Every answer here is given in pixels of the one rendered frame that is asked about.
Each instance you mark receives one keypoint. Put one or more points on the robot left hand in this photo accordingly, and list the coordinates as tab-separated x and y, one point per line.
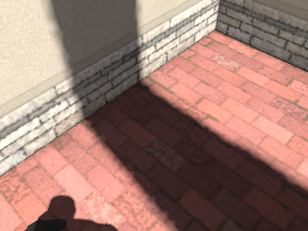
47	225

